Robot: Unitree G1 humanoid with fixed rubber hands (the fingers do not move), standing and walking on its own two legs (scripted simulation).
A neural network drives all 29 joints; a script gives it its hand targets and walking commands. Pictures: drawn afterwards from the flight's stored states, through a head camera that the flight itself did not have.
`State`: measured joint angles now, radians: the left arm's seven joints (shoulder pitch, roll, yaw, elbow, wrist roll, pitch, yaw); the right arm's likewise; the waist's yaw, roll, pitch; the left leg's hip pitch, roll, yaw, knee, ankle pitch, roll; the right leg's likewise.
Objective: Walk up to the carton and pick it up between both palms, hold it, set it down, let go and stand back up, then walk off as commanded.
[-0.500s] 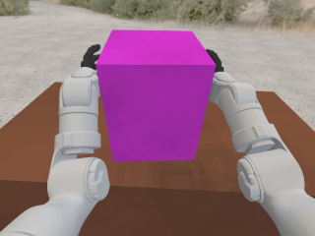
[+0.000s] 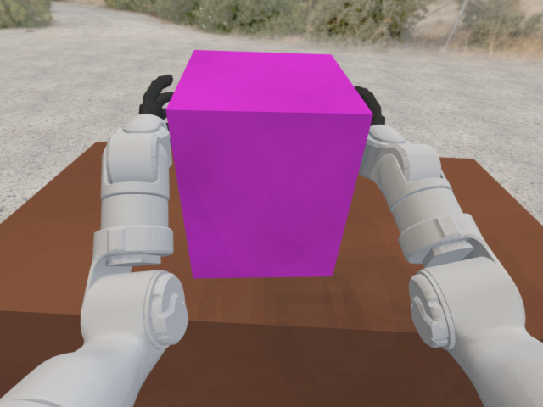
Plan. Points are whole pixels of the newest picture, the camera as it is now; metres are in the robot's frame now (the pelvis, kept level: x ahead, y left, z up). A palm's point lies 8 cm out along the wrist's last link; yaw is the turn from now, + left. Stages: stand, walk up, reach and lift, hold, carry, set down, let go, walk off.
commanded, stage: hold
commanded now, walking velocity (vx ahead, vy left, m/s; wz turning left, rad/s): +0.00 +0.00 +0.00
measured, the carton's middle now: (263, 164) +0.37 +0.01 +0.25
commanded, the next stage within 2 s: none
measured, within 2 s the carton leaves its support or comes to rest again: neither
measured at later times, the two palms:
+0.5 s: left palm (152, 127) +0.37 +0.16 +0.31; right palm (368, 139) +0.37 -0.13 +0.29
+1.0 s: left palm (157, 130) +0.37 +0.15 +0.30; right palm (371, 142) +0.37 -0.14 +0.29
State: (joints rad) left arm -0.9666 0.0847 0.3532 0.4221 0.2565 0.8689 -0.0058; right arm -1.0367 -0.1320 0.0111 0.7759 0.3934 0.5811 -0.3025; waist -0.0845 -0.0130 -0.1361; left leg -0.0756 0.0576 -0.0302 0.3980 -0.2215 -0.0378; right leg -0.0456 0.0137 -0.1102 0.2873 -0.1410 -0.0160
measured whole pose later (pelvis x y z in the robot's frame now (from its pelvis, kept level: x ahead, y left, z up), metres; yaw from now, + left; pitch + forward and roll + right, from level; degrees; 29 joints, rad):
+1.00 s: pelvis +0.00 +0.00 +0.00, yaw +0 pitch -6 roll -2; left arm -0.95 0.07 0.36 0.40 0.26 0.87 0.00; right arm -1.02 -0.14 0.02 0.76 0.40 0.59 -0.30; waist -0.08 0.00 -0.14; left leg -0.07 0.06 -0.02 0.40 -0.23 -0.03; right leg -0.05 0.01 -0.10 0.30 -0.15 -0.01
